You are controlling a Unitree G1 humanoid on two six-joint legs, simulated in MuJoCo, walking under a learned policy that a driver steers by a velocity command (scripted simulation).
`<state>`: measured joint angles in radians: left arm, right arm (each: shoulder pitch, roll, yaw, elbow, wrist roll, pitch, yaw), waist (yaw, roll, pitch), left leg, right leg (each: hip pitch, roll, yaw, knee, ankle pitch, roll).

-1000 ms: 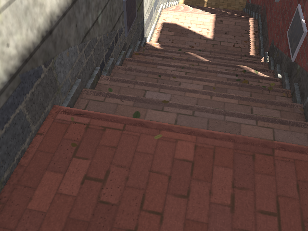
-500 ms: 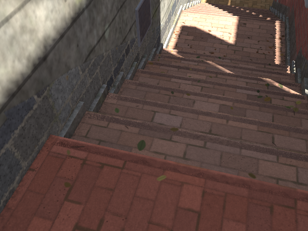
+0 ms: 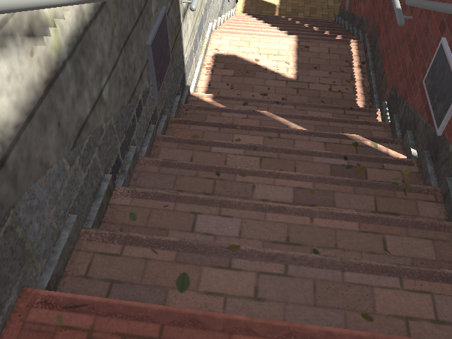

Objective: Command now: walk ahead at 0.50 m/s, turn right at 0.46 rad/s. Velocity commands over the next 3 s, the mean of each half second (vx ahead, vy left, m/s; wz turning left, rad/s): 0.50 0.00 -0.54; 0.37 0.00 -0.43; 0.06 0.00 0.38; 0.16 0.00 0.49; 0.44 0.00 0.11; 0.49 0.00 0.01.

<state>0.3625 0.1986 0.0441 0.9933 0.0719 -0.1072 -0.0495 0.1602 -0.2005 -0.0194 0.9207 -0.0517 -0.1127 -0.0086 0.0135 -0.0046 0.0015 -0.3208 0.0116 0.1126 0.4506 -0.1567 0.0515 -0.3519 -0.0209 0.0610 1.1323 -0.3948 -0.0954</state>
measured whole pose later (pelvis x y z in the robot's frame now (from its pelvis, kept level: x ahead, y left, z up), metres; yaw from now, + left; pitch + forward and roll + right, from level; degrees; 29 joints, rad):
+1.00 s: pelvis +0.47 -0.14 -0.06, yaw -30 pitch +3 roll -3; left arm 0.49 0.18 0.05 0.93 0.03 -0.09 0.05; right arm 0.15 -0.22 -0.02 0.83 -0.04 -0.08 0.05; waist 0.12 0.03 -0.03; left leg -0.60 0.06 -0.03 0.60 0.28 -0.02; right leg -0.31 0.19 0.15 0.93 -0.65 -0.05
